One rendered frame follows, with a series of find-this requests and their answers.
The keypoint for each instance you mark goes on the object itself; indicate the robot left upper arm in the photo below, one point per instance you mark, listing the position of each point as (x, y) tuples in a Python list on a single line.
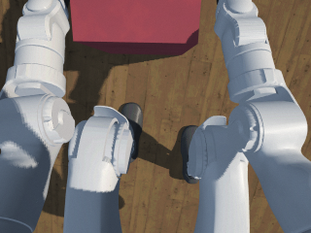
[(32, 131)]

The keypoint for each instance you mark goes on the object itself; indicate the right robot forearm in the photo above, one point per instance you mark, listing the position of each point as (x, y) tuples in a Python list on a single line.
[(248, 57)]

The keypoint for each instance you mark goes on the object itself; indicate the robot right upper arm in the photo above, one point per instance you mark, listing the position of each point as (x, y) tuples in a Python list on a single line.
[(271, 135)]

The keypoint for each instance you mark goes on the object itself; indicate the robot left shin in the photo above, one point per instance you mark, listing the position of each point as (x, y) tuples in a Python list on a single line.
[(99, 111)]

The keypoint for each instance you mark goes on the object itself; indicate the robot left foot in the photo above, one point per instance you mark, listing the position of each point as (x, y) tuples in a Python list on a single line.
[(134, 114)]

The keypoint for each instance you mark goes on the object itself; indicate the left robot forearm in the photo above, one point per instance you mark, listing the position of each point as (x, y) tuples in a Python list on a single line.
[(39, 51)]

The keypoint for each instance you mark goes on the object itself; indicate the carton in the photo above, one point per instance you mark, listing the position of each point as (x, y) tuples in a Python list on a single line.
[(157, 27)]

